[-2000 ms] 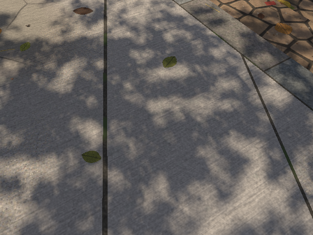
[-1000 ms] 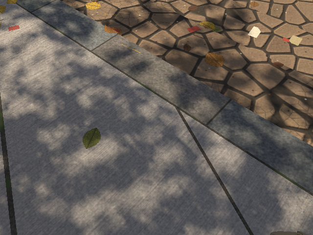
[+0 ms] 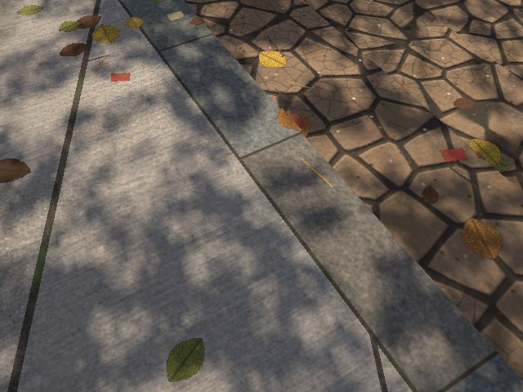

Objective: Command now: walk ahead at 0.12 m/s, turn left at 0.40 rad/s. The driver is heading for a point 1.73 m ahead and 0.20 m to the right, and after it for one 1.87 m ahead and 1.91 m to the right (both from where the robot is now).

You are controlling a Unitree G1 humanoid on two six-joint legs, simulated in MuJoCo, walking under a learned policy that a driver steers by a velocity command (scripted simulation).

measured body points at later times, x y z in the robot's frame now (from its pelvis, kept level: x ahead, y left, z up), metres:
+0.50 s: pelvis +0.07 -0.02 +0.01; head +0.07 -0.03 +0.46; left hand +0.13 +0.25 -0.11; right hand +0.23 -0.25 -0.10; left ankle +0.11 +0.08 -0.72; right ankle +0.07 -0.16 -0.72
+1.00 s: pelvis +0.23 +0.00 +0.02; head +0.26 +0.01 +0.47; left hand +0.42 +0.25 -0.08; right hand +0.21 -0.27 -0.10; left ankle +0.11 +0.09 -0.72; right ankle +0.41 -0.15 -0.67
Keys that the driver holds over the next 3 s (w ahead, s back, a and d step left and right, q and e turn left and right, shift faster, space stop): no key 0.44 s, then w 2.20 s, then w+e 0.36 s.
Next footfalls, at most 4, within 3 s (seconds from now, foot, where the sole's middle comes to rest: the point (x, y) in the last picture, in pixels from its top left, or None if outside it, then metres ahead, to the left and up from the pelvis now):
0.38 right None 0.11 -0.16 -0.76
1.14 right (322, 362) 0.51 -0.13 -0.76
1.70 left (229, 254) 0.81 0.12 -0.76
2.24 right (303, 171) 1.13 -0.09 -0.76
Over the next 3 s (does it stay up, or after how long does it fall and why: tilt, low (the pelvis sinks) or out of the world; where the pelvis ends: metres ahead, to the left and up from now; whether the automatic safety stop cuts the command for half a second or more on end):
stays up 1.36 0.06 0.02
